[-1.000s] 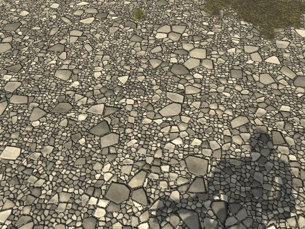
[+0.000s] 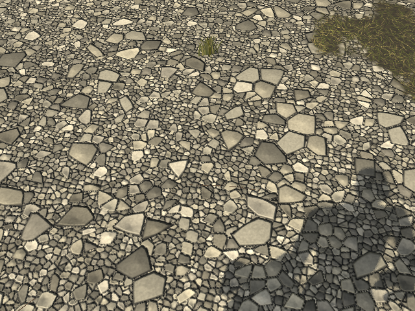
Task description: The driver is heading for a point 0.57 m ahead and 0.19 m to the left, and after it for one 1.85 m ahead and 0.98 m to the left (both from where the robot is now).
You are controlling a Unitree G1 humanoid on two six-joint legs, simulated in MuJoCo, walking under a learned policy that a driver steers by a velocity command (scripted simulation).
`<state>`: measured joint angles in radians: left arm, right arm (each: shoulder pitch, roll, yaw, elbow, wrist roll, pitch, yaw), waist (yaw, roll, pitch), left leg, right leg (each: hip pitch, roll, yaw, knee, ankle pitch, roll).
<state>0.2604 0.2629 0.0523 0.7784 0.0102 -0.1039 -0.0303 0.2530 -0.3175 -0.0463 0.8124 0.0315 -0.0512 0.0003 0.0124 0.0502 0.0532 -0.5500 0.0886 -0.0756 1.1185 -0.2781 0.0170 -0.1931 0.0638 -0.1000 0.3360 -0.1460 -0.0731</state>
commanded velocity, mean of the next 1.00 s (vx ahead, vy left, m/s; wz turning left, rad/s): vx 0.50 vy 0.00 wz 0.53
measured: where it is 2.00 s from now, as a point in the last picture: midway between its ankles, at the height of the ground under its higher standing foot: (95, 185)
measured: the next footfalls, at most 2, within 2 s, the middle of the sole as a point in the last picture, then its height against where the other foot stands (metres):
left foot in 0.34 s outside the picture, level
right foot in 0.82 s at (206, 250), level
